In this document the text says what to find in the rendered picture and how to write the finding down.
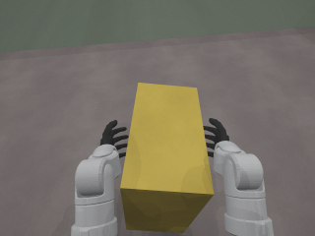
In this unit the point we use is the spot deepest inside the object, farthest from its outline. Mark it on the robot right hand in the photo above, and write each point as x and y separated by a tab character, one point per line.
220	135

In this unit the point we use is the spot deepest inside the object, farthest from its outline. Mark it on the robot right forearm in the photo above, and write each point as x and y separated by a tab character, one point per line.
244	189

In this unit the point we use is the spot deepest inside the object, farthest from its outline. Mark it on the robot left forearm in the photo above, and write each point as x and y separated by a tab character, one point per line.
94	193

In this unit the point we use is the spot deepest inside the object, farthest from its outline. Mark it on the carton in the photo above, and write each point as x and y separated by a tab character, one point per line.
166	179

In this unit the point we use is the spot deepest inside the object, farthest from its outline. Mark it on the robot left hand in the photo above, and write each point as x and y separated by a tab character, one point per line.
107	137

